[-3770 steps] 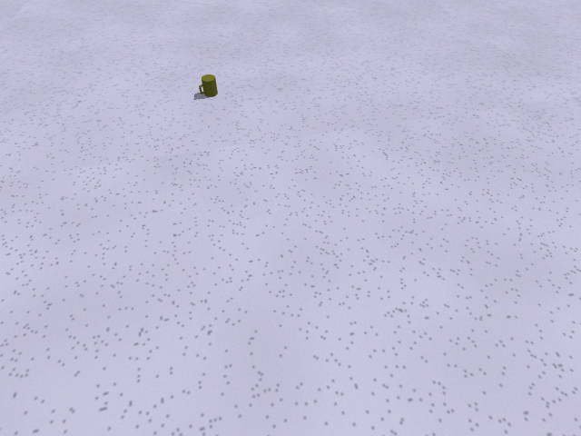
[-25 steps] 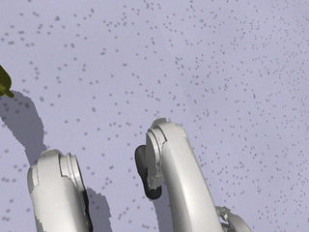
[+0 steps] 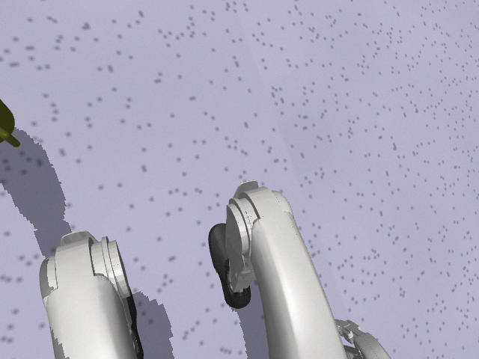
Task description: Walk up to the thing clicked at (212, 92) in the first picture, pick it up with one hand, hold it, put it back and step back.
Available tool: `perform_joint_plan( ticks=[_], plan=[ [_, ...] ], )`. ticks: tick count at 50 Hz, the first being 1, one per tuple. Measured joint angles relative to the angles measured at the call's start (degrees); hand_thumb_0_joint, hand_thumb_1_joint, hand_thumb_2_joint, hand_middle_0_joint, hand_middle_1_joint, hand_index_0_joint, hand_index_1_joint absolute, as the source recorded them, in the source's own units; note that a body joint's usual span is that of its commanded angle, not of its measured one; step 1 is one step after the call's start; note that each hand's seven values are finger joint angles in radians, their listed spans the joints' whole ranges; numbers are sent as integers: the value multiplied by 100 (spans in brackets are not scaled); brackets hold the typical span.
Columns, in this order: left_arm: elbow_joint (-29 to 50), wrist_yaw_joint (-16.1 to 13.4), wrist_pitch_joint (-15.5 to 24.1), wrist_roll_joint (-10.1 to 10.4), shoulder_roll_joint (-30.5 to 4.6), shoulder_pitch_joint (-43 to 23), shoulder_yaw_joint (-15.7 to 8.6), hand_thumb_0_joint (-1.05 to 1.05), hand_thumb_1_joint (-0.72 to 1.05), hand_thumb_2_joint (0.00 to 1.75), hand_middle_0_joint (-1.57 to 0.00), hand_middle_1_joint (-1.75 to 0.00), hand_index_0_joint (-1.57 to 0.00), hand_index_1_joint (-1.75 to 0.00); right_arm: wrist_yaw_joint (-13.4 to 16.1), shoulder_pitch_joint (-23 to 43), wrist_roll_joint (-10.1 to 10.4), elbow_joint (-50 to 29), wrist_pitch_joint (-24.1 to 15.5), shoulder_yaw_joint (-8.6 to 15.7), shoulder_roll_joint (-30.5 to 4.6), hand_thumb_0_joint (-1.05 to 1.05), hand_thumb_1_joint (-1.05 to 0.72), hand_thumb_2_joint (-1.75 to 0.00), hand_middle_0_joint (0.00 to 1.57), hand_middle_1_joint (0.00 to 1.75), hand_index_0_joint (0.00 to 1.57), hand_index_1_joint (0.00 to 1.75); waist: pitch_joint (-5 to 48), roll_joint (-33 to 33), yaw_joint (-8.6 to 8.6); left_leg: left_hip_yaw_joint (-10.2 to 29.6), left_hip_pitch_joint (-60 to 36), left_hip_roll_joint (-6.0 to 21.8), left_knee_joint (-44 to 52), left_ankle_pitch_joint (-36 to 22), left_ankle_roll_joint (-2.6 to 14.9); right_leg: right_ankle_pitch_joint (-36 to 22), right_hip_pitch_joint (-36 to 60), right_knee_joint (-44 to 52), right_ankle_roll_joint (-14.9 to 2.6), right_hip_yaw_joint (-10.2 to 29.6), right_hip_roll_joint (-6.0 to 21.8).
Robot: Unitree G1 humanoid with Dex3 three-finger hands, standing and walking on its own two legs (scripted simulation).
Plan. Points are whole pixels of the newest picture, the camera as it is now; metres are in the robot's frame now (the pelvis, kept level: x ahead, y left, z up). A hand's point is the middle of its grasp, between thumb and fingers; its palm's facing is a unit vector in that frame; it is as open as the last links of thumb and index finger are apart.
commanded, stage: open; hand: left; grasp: from above
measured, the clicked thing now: out of the picture +0.53 +0.27 -0.24
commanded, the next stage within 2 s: withdraw in 0.04 s
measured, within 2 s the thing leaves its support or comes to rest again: rests again in 0.48 s
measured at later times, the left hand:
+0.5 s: hand out of the picture +0.56 +0.29 -0.08, palm faces -0.42 -0.05 -0.91, open 11.5 cm
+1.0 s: hand out of the picture +0.56 +0.27 -0.07, palm faces -0.39 -0.06 -0.92, open 11.7 cm
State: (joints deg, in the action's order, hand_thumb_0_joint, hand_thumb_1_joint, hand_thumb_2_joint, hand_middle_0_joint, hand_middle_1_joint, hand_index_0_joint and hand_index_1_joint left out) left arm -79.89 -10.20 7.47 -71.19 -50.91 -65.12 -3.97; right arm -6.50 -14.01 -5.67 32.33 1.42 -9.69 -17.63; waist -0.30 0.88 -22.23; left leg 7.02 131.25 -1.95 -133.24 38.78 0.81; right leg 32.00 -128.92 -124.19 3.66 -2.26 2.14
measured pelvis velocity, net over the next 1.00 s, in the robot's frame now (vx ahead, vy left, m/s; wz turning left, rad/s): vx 0.00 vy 0.00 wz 0.02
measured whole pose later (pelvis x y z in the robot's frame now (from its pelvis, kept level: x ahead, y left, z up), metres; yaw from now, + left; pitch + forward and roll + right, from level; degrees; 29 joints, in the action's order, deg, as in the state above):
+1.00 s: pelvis +0.00 +0.00 +0.03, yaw +1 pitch +38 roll -8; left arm -75.3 -5.8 4.5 -69.0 -46.6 -69.4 -0.3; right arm -3.9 -15.1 -4.0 33.3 6.3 -7.4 -16.9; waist 4.1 -2.0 -19.6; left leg 4.8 127.6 -1.2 -127.6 37.8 1.6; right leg 31.2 -126.2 -119.5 3.5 -0.6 1.8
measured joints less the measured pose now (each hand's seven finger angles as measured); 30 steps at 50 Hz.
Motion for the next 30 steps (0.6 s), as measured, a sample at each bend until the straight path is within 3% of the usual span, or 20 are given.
perform_joint_plan(
  ticks=[6, 10, 18, 30],
  plan=[
    [34, -68, -31, 0, -29, -132, 32, 0, -11, 91, -57, -62, -52, -68, 1, 13, 7, 2, -10, -2, -6, 0, -88, -89, 20, 29, 21, 30, 27, -16, 3, -5, -19, -3, 17, 4, -3, 9, 14, 8, -11, 3, 6],
    [-163, -24, -90, 9, -147, -478, 203, 0, -5, 94, -56, -68, -52, -72, -12, 60, -1, 43, -8, -40, -29, 0, -89, -89, 20, 29, 21, 30, 58, -86, -5, 14, -14, 2, 3, 5, 11, 3, 24, 17, 4, -15, -3],
    [208, 402, -86, 72, -154, -569, 270, 0, -10, 82, -47, -71, -45, -72, -4, -33, 45, 12, 182, 15, 0, 0, -90, -89, 20, 29, 21, 30, 79, -220, 128, -17, -45, 38, 18, -8, 51, -33, 52, 53, 35, 10, -37],
    [939, 1128, -169, 485, 286, -273, 622, 0, -14, 74, -43, -68, -42, -68, 189, -86, 227, 103, 464, 198, 129, 0, -91, -90, 20, 29, 21, 30, 435, -292, 442, -149, -419, 72, 567, -86, 76, -80, 367, 514, -20, 92, -22]
  ],
)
